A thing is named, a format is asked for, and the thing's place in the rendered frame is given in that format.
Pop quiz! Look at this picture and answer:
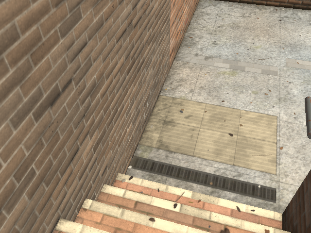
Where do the stairs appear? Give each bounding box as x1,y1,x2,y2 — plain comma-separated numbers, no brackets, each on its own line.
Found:
52,173,291,233

